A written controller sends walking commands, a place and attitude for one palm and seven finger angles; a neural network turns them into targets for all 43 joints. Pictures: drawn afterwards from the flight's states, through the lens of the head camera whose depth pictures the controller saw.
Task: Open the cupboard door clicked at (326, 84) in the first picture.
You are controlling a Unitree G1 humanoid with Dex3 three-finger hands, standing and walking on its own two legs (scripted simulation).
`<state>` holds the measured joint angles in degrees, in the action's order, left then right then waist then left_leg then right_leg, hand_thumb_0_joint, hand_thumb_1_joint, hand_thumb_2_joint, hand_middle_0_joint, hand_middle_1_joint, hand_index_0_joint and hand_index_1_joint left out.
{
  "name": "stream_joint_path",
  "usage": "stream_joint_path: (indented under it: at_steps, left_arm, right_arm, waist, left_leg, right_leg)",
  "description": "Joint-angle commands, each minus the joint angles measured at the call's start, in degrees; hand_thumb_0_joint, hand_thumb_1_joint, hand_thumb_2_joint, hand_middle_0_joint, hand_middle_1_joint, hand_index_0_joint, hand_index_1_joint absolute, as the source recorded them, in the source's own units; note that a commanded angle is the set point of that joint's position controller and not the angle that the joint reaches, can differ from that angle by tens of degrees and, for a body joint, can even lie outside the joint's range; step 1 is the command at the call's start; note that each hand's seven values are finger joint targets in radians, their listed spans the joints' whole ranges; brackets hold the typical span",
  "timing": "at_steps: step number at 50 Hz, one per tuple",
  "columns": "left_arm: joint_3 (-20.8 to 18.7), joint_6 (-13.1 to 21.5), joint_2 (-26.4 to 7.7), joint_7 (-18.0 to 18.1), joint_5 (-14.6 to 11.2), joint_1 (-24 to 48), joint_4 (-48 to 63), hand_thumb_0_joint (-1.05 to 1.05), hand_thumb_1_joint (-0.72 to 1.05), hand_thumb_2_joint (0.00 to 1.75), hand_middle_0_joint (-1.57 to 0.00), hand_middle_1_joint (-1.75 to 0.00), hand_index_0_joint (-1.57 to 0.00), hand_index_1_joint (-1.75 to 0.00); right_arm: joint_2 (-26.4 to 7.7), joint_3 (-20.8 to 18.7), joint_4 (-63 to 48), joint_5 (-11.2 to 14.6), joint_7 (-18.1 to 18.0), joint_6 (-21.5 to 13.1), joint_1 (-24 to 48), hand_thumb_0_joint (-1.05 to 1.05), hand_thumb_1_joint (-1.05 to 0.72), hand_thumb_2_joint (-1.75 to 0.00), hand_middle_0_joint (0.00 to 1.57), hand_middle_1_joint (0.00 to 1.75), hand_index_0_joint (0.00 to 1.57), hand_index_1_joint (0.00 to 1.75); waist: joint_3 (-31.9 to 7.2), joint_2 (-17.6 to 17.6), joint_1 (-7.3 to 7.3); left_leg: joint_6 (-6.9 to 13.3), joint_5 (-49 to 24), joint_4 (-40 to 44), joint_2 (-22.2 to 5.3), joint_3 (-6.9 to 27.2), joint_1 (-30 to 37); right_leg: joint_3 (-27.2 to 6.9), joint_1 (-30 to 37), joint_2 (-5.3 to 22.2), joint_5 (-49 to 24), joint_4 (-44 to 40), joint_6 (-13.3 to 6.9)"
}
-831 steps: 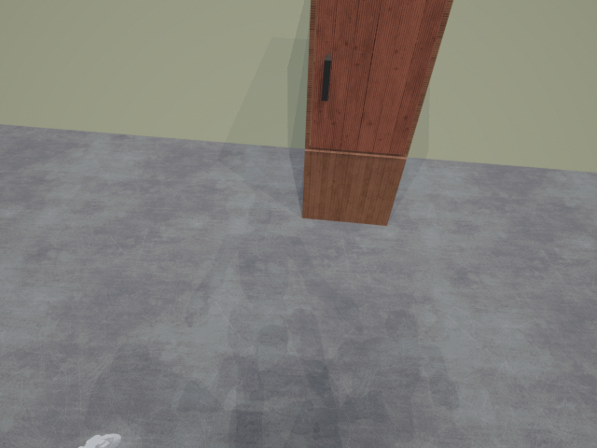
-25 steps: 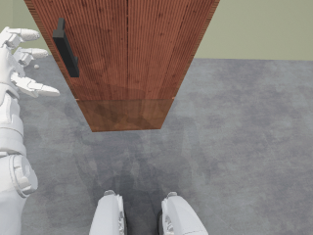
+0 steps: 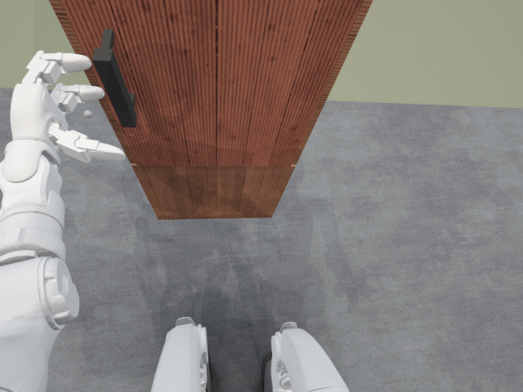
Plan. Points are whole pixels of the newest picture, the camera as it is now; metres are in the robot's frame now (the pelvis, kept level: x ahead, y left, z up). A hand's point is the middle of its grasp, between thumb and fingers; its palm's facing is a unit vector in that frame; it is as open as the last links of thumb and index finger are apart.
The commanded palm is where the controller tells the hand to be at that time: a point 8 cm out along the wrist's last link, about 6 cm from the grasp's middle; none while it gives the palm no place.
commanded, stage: slide the fingers in behind the handle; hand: left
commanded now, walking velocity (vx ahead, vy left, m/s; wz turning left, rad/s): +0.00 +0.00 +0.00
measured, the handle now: (119, 82) +0.55 +0.19 +0.06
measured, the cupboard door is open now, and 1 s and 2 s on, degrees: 0 0 0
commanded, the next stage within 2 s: move the hooked fingers beside the handle in 1.00 s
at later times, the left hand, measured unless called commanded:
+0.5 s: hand (97, 120) +0.49 +0.22 +0.05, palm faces +0.08 -1.00 +0.01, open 14.9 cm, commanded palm +0.48 +0.21 +0.05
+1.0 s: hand (107, 124) +0.48 +0.20 +0.05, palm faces +0.12 -0.99 -0.01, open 15.5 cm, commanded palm +0.48 +0.18 +0.05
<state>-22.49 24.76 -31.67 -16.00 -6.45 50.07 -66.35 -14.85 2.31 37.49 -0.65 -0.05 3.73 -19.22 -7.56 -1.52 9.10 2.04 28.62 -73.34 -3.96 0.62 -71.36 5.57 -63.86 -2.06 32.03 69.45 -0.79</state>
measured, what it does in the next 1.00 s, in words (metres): stands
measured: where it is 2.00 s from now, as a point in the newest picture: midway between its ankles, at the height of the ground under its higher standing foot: outside the picture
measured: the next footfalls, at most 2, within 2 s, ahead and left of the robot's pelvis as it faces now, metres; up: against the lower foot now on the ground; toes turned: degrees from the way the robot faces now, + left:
none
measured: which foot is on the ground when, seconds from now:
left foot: down 0.00-1.00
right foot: down 0.00-1.00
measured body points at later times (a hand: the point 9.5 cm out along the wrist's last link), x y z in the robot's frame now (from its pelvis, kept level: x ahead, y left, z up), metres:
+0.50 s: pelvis +0.01 +0.01 +0.00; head +0.15 +0.05 +0.43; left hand +0.48 +0.27 +0.05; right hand +0.04 -0.26 -0.11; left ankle +0.04 +0.10 -0.62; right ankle +0.00 -0.12 -0.62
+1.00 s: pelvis +0.00 +0.01 +0.00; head +0.14 +0.05 +0.43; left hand +0.47 +0.25 +0.05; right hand +0.04 -0.25 -0.11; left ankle +0.04 +0.10 -0.62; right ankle +0.00 -0.12 -0.62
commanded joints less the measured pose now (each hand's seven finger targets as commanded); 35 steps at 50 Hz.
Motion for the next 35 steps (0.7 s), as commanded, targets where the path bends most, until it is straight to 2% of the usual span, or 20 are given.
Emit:
stream_joint_path:
  at_steps: [1,4,6,10,14,15,16,18,19,20,22,23,25,26,27,28,30,31,33,35]
  left_arm:
    - [1.9,4.9,-8.7,-2.0,-0.7,27.0,14.8,0.0,-0.5,0.3,-0.3,-1.2,-0.3,-1.2]
    - [3.1,5.3,-6.6,-2.0,-1.1,25.6,16.0,0.0,-0.5,0.3,-0.3,-1.2,-0.3,-1.2]
    - [4.8,5.4,-4.4,-1.7,-1.1,26.1,17.1,0.0,-0.5,0.3,-0.3,-1.2,-0.3,-1.2]
    - [4.7,5.7,-4.6,-0.8,-0.8,25.4,17.1,0.0,-0.5,0.3,-0.3,-1.2,-0.3,-1.2]
    - [7.8,6.4,-0.3,0.1,-0.6,26.7,17.1,0.0,-0.5,0.3,-0.3,-1.2,-0.3,-1.2]
    - [6.8,6.5,-1.6,0.4,-0.4,26.9,16.5,0.0,-0.5,0.3,-0.3,-1.2,-0.3,-1.2]
    - [7.0,6.4,-1.4,0.7,-0.2,26.8,15.9,0.0,-0.5,0.3,-0.3,-1.2,-0.3,-1.2]
    - [9.6,6.6,1.9,0.9,-0.1,27.9,15.9,0.0,-0.5,0.3,-0.3,-1.2,-0.3,-1.2]
    - [10.1,7.0,2.5,1.0,-0.1,28.5,16.6,0.0,-0.5,0.3,-0.3,-1.2,-0.3,-1.2]
    - [9.5,7.4,1.5,1.3,0.2,29.2,17.7,0.0,-0.5,0.3,-0.3,-1.2,-0.3,-1.2]
    - [12.5,7.7,5.3,1.7,0.2,29.1,19.6,0.0,-0.5,0.3,-0.3,-1.2,-0.3,-1.2]
    - [12.3,7.6,5.6,1.9,0.3,27.8,19.2,0.0,-0.5,0.3,-0.3,-1.2,-0.3,-1.2]
    - [14.2,7.8,7.6,2.5,0.3,28.3,19.4,0.0,-0.5,0.3,-0.3,-1.2,-0.3,-1.2]
    - [15.7,7.8,9.5,2.9,0.4,29.8,20.2,0.0,-0.5,0.3,-0.3,-1.2,-0.3,-1.2]
    - [15.5,7.9,9.4,3.4,0.5,29.8,20.6,0.0,-0.5,0.3,-0.3,-1.2,-0.3,-1.2]
    - [16.3,7.7,10.2,3.9,0.8,29.9,19.9,0.0,-0.5,0.3,-0.3,-1.2,-0.3,-1.2]
    - [16.5,8.0,10.4,4.9,1.3,32.1,19.1,0.0,-0.5,0.3,-0.3,-1.2,-0.3,-1.2]
    - [17.8,7.9,12.0,5.3,1.6,32.4,18.1,0.0,-0.5,0.3,-0.3,-1.2,-0.3,-1.2]
    - [16.5,8.3,10.3,6.2,2.2,32.8,18.0,0.0,-0.5,0.3,-0.3,-1.2,-0.3,-1.2]
    - [18.4,9.0,12.5,6.4,2.6,33.2,19.1,0.0,-0.5,0.3,-0.3,-1.2,-0.3,-1.2]
  right_arm:
    - [-11.3,-4.4,-1.7,-0.3,-0.6,-0.9,-10.0,0.0,-0.9,-0.9,0.2,0.3,0.2,0.3]
    - [-11.0,-4.6,-1.9,-0.3,-0.4,-1.0,-10.1,0.0,-0.9,-0.9,0.2,0.3,0.2,0.3]
    - [-10.8,-4.8,-1.5,-0.3,-0.2,-0.9,-9.8,0.0,-0.9,-0.9,0.2,0.3,0.2,0.3]
    - [-10.7,-4.8,-1.4,-0.2,0.0,-0.9,-9.5,0.0,-0.9,-0.9,0.2,0.3,0.2,0.3]
    - [-10.4,-5.0,-1.1,-0.5,0.2,-1.1,-9.4,0.0,-0.9,-0.9,0.2,0.3,0.2,0.3]
    - [-10.7,-5.0,-0.7,-0.5,0.2,-1.0,-9.4,0.0,-0.9,-0.9,0.2,0.3,0.2,0.3]
    - [-10.7,-5.0,-0.9,-0.6,0.2,-1.0,-9.3,0.0,-0.9,-0.9,0.2,0.3,0.2,0.3]
    - [-10.3,-5.1,-0.6,-0.7,0.4,-1.0,-9.2,0.0,-0.9,-0.9,0.2,0.3,0.2,0.3]
    - [-10.4,-5.2,-0.7,-0.8,0.4,-1.1,-9.4,0.0,-0.9,-0.9,0.2,0.3,0.2,0.3]
    - [-10.6,-5.3,-0.6,-0.9,0.4,-1.1,-9.4,0.0,-0.9,-0.9,0.2,0.3,0.2,0.3]
    - [-10.2,-5.5,-0.7,-1.1,0.8,-1.1,-9.1,0.0,-0.9,-0.9,0.2,0.3,0.2,0.3]
    - [-10.2,-5.7,-0.6,-1.2,0.9,-1.0,-9.1,0.0,-0.9,-0.9,0.2,0.3,0.2,0.3]
    - [-10.2,-5.8,-0.4,-1.1,1.1,-1.0,-9.1,0.0,-0.9,-0.9,0.2,0.3,0.2,0.3]
    - [-10.1,-5.9,-0.3,-1.2,1.2,-1.0,-9.0,0.0,-0.9,-0.9,0.2,0.3,0.2,0.3]
    - [-10.2,-6.0,-0.2,-1.3,1.2,-1.0,-9.0,0.0,-0.9,-0.9,0.2,0.3,0.2,0.3]
    - [-10.1,-6.0,-0.2,-1.2,1.3,-1.0,-9.0,0.0,-0.9,-0.9,0.2,0.3,0.2,0.3]
    - [-10.2,-6.0,0.3,-1.5,1.3,-1.1,-9.1,0.0,-0.9,-0.9,0.2,0.3,0.2,0.3]
    - [-10.1,-6.0,0.4,-1.5,1.4,-1.1,-9.2,0.0,-0.9,-0.9,0.2,0.3,0.2,0.3]
    - [-10.4,-6.1,0.6,-1.8,1.3,-1.2,-9.3,0.0,-0.9,-0.9,0.2,0.3,0.2,0.3]
    - [-10.1,-6.2,0.4,-1.8,1.6,-1.4,-9.2,0.0,-0.9,-0.9,0.2,0.3,0.2,0.3]
  waist:
    - [-31.2,-11.6,2.45]
    - [-32.2,-11.1,2.43]
    - [-31.8,-11.9,2.59]
    - [-30.8,-10.8,2.41]
    - [-29.0,-11.3,3.33]
    - [-29.1,-10.7,3.26]
    - [-28.8,-10.5,3.34]
    - [-28.1,-10.7,4.07]
    - [-28.3,-11.4,4.13]
    - [-30.1,-12.9,3.45]
    - [-32.0,-14.7,3.64]
    - [-32.0,-13.6,3.35]
    - [-31.4,-13.3,3.78]
    - [-30.8,-12.5,4.68]
    - [-31.1,-12.4,4.4]
    - [-30.2,-11.3,4.72]
    - [-29.2,-11.5,5.25]
    - [-28.3,-10.7,5.65]
    - [-28.6,-10.9,5.33]
    - [-30.6,-13.2,5.1]
  left_leg:
    - [-0.4,-22.0,7.1,1.0,5.7,36.4]
    - [-0.3,-23.7,7.0,1.1,5.6,37.7]
    - [-0.5,-24.5,7.3,1.1,5.8,39.2]
    - [-0.4,-23.7,7.4,1.3,5.4,37.7]
    - [-0.5,-22.9,7.8,1.3,6.0,39.1]
    - [-0.6,-22.5,7.8,1.2,6.1,38.9]
    - [-0.6,-21.9,7.8,1.3,6.1,38.2]
    - [-0.7,-21.5,8.1,1.3,6.4,39.0]
    - [-0.9,-22.0,8.3,1.1,6.8,40.6]
    - [-1.2,-23.6,8.5,1.0,7.1,42.1]
    - [-1.6,-25.4,8.6,0.9,7.6,45.3]
    - [-1.6,-25.1,8.7,0.9,7.7,45.1]
    - [-1.8,-25.4,9.1,0.7,8.4,46.1]
    - [-1.8,-24.8,9.2,0.6,8.7,46.2]
    - [-1.8,-24.0,9.3,0.8,8.7,45.9]
    - [-1.6,-22.6,9.5,1.0,8.6,45.0]
    - [-1.7,-21.0,9.6,0.9,8.9,44.6]
    - [-1.7,-19.8,9.7,1.2,9.0,43.7]
    - [-1.7,-19.0,10.0,1.1,9.3,43.7]
    - [-2.1,-20.7,10.0,1.1,9.7,46.3]
  right_leg:
    - [-2.8,1.0,-1.7,-16.4,-9.2,-1.2]
    - [-2.8,1.5,-1.8,-17.6,-9.2,-1.3]
    - [-2.6,0.8,-1.7,-17.9,-9.5,-1.2]
    - [-2.8,1.9,-1.8,-18.1,-9.8,-1.2]
    - [-2.3,-0.5,-1.7,-16.7,-9.9,-1.4]
    - [-2.3,-0.4,-1.7,-16.5,-9.9,-1.3]
    - [-2.4,-0.6,-1.6,-16.1,-9.8,-1.3]
    - [-2.0,-1.6,-1.6,-15.5,-10.0,-1.4]
    - [-1.9,-2.6,-1.6,-15.4,-9.6,-1.5]
    - [-1.8,-2.5,-1.5,-15.9,-9.3,-1.6]
    - [-1.4,-3.6,-1.4,-16.2,-9.2,-1.8]
    - [-1.3,-3.4,-1.4,-16.0,-9.3,-1.7]
    - [-1.0,-4.2,-1.6,-15.8,-9.3,-1.7]
    - [-0.8,-4.7,-1.5,-15.6,-9.4,-1.6]
    - [-0.9,-4.4,-1.4,-15.4,-9.5,-1.7]
    - [-0.9,-4.2,-1.5,-15.1,-9.7,-1.6]
    - [-0.8,-5.5,-1.3,-14.3,-9.4,-1.6]
    - [-0.6,-5.6,-1.3,-13.9,-9.4,-1.6]
    - [-0.7,-5.6,-1.1,-13.5,-9.2,-1.7]
    - [-0.7,-6.7,-1.1,-13.9,-8.9,-1.9]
